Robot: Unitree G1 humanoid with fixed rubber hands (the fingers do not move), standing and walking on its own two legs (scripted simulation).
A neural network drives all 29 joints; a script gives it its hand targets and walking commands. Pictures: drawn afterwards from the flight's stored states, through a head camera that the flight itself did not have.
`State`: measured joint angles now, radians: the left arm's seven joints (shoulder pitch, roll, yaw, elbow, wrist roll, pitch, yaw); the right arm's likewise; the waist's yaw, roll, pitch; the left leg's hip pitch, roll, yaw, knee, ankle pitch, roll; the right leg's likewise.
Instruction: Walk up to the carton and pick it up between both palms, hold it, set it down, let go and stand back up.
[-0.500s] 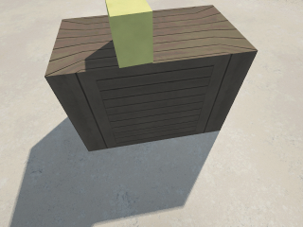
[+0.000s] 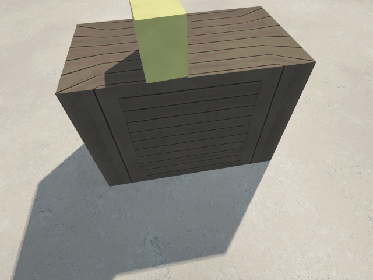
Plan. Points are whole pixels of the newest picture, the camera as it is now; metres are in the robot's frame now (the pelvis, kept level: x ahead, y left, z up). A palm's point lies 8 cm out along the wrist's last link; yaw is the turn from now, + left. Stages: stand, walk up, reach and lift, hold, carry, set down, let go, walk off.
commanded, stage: stand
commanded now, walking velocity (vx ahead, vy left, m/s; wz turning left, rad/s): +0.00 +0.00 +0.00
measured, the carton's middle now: (158, 34) +0.94 +0.10 +0.06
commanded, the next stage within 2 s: walk up in 0.36 s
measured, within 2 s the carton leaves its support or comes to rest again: neither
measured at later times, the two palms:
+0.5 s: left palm out of the picture -0.03 +0.19 -0.15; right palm out of the picture -0.04 -0.19 -0.15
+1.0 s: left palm out of the picture +0.03 +0.11 -0.13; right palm (362, 279) +0.13 -0.39 -0.15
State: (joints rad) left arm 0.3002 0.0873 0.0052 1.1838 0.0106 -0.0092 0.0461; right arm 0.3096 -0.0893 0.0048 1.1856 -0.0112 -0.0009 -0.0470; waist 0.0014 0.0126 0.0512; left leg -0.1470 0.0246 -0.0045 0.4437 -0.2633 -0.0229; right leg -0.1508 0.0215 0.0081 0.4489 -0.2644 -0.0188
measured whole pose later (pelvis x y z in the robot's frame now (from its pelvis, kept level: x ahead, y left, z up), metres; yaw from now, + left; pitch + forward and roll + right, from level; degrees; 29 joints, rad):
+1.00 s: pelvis +0.08 -0.13 -0.01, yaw +11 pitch +2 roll +1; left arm 0.38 0.18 0.03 0.99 0.03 -0.05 0.00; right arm 0.31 -0.27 -0.08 1.06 -0.05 0.01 -0.01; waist 0.01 0.04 -0.04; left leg -0.50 0.06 -0.06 1.14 -0.45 0.00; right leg -0.21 -0.02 -0.10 0.53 -0.36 -0.02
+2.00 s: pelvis +0.51 -0.09 -0.01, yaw +15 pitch -3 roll +3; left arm 0.19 0.16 0.03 0.94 0.03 -0.01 0.05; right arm 0.25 -0.26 -0.07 1.00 -0.02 0.05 -0.02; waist -0.01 0.06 0.12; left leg -0.50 -0.01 0.01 1.25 -0.47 -0.07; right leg -0.31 -0.11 -0.11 0.56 -0.20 -0.02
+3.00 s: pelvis +0.42 +0.02 +0.00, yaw +16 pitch -2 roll +0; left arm 0.27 0.12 -0.01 1.14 0.01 0.00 0.04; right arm 0.29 -0.15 -0.02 1.10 -0.01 0.00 -0.02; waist -0.02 0.00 0.03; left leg -0.19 -0.04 0.07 0.37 -0.16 0.06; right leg -0.09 0.00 0.01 0.38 -0.26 0.00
